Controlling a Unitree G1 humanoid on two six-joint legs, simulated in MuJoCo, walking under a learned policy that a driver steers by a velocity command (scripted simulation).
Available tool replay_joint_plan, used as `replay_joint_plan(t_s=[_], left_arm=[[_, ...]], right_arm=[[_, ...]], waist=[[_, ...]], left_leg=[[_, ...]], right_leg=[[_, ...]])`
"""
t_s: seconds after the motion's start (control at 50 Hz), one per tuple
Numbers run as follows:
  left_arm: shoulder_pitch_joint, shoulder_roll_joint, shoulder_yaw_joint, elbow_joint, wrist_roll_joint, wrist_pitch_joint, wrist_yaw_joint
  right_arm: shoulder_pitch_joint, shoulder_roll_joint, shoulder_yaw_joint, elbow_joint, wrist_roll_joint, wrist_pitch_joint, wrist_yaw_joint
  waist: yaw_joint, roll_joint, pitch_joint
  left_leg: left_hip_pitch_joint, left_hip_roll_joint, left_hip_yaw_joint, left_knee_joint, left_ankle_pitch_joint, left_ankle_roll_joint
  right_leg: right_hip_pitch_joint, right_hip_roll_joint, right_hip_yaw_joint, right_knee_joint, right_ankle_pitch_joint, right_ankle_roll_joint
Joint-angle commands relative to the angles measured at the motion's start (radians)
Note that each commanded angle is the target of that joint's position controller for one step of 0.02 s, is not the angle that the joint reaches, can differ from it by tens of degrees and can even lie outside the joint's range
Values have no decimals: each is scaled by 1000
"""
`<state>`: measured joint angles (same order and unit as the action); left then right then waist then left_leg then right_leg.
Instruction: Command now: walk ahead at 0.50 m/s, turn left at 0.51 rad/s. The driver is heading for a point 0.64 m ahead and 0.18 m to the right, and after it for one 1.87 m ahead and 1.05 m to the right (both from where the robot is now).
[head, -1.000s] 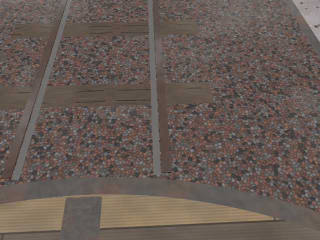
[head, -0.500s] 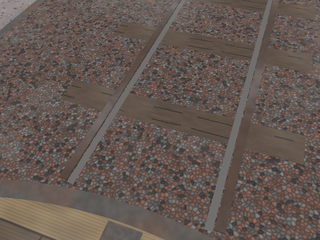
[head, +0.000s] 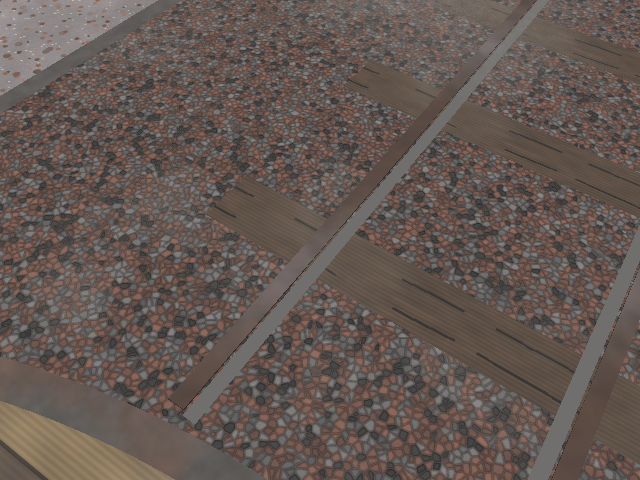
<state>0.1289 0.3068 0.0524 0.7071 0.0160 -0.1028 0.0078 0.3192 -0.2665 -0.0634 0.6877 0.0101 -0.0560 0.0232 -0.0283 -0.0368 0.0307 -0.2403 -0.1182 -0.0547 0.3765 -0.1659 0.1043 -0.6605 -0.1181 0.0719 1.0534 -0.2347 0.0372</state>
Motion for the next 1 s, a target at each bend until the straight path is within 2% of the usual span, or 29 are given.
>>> replay_joint_plan(t_s=[0.02,0.1,0.16,0.2,0.24,0.26,0.28,0.3,0.32,0.34,0.36,0.38,0.4,0.44,0.5,0.56,0.6,0.64,0.66,0.68,0.7,0.72,0.74,0.76,0.78,0.8,0.86,0.94,1.0], left_arm=[[-4,52,13,-55,5,3,2],[-138,24,-2,-80,-10,-11,-20],[-195,43,4,-105,-5,-26,-36],[-171,60,12,-105,1,-33,-44],[-69,73,22,-78,10,-38,-43],[11,101,30,-64,22,-44,-39],[122,164,40,-60,45,-45,-33],[199,137,37,-26,32,-24,-35],[222,89,27,-24,-5,-8,-39],[143,71,19,-36,-17,4,-36],[65,45,3,-42,-14,15,-34],[5,31,-6,-48,-12,24,-34],[-33,45,-2,-48,-7,35,-34],[-51,96,18,-55,1,50,-32],[-12,134,39,-54,-14,66,-19],[-6,137,45,-59,-23,88,-5],[3,134,47,-58,-26,101,3],[-7,129,48,-63,-35,113,11],[4,114,44,-62,-42,118,15],[5,73,32,-73,-41,118,15],[-29,26,23,-110,-47,110,12],[-46,84,39,-128,-38,95,9],[-6,125,57,-108,-38,91,3],[51,130,64,-74,-34,96,0],[76,123,66,-57,-26,100,-1],[71,98,60,-55,-24,100,-6],[19,60,50,-82,-34,92,-19],[-53,35,37,-131,-36,87,-34],[-89,21,27,-156,-37,85,-49]], right_arm=[[-31,-150,-38,-61,3,-20,-23],[37,-149,-32,-17,9,-18,-29],[78,-150,-28,18,6,-7,-35],[79,-145,-25,30,2,4,-42],[34,-144,-24,23,3,12,-45],[20,-128,-17,10,-2,10,-45],[63,-82,0,-10,-19,2,-43],[223,-54,14,40,-5,-3,-38],[223,-146,-5,58,3,5,-34],[116,-169,-15,37,12,21,-36],[40,-155,-12,19,0,38,-42],[0,-138,-13,6,-13,54,-46],[12,-105,-9,5,-13,67,-50],[31,-64,-1,13,-13,74,-61],[5,-80,-7,11,-15,74,-72],[-66,-89,-13,-10,-13,75,-72],[-88,-85,-14,-19,-11,64,-66],[-62,-75,-16,-12,-10,48,-58],[-31,-87,-22,-7,-12,40,-55],[25,-144,-37,-8,-24,38,-61],[43,-227,-60,-1,-42,44,-62],[5,-238,-64,-16,-63,30,-56],[-66,-184,-49,-38,-51,15,-62],[-116,-149,-39,-47,-27,5,-67],[-129,-133,-34,-49,-12,-2,-69],[-114,-126,-29,-42,-9,-9,-70],[-49,-124,-31,-21,-23,-23,-65],[-10,-163,-47,-2,-20,-23,-58],[-7,-195,-61,11,-9,-22,-49]], waist=[[27,85,-57],[-42,118,-34],[-62,124,-7],[-47,139,-32],[15,150,-80],[52,128,-148],[65,-6,-301],[61,-236,-460],[78,-141,-470],[79,-67,-325],[55,-14,-229],[27,-4,-152],[-7,-44,-115],[-12,-111,-104],[10,-101,-168],[30,-104,-138],[32,-109,-116],[4,-104,-113],[-15,-84,-133],[-35,5,-152],[-34,255,-105],[-37,291,-60],[4,235,-44],[32,211,-38],[34,196,-40],[22,174,-26],[-14,151,-8],[-48,160,10],[-56,168,26]], left_leg=[[18,233,-199,-149,305,168],[31,220,-174,-143,176,120],[111,250,-202,-57,323,104],[180,265,-232,22,413,79],[200,236,-230,138,555,42],[157,182,-204,257,556,6],[-48,109,-176,510,281,-48],[-269,2,-120,814,-467,-121],[-317,40,-180,900,-532,-131],[-369,74,-153,931,-469,-148],[-362,118,-98,876,-409,-159],[-329,150,-73,790,-367,-164],[-249,162,-47,676,-340,-166],[-145,121,16,541,-331,-176],[-112,112,1,446,-230,-166],[-113,106,-12,385,-187,-147],[-96,96,-9,312,-168,-135],[-14,81,13,151,-83,-112],[76,96,14,66,-60,-89],[209,246,-111,-9,-158,-32],[219,436,-370,-124,-389,79],[132,535,-524,-199,-468,149],[125,497,-461,-195,-452,125],[144,442,-368,-190,-399,78],[169,417,-303,-185,-340,50],[166,403,-242,-194,-272,43],[180,380,-116,-218,-172,43],[203,397,-23,-232,-102,56],[170,412,45,-226,-81,52]], right_leg=[[-5,17,-22,-156,170,24],[78,61,-42,-420,374,6],[82,93,-47,-510,361,-28],[114,113,-46,-555,301,-58],[253,139,-74,-629,319,-97],[420,92,-52,-639,548,-129],[754,-99,110,-525,956,-229],[1000,-319,388,-527,1097,-411],[961,-305,458,-569,846,-393],[835,-260,375,-610,669,-346],[688,-205,312,-657,558,-315],[549,-161,266,-701,470,-295],[432,-110,217,-739,393,-267],[339,-53,155,-764,414,-267],[378,-75,198,-767,297,-285],[344,-73,260,-794,24,-272],[332,-63,290,-785,-29,-260],[312,-35,300,-745,-24,-230],[265,-1,291,-718,-133,-196],[127,56,240,-599,-295,-134],[-90,215,17,-352,-356,-84],[-128,159,44,-157,-297,-69],[-137,135,72,-64,-216,-64],[-145,128,61,-13,-153,-46],[-161,118,47,38,-99,-29],[-168,103,38,80,-50,-16],[-175,81,2,63,48,10],[-132,54,-30,-119,96,25],[-37,44,-72,-248,73,5]])
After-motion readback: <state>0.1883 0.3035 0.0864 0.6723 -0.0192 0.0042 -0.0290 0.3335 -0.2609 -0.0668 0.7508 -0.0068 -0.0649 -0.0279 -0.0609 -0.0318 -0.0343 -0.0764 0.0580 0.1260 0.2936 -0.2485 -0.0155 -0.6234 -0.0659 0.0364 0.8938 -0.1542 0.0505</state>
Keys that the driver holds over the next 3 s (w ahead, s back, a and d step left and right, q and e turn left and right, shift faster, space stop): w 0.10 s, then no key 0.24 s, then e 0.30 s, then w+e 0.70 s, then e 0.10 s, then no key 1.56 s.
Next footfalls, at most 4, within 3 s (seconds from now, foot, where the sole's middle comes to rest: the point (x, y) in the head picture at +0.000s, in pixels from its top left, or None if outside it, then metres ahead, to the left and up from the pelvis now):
0.26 right None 0.34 -0.13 -0.78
0.68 left None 0.28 0.09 -0.78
1.16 right None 0.40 -0.24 -0.78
1.60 left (408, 355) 0.74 -0.23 -0.78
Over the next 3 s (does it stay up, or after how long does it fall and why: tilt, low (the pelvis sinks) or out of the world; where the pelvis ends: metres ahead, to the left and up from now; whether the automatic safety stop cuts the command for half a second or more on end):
stays up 0.60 -0.29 -0.01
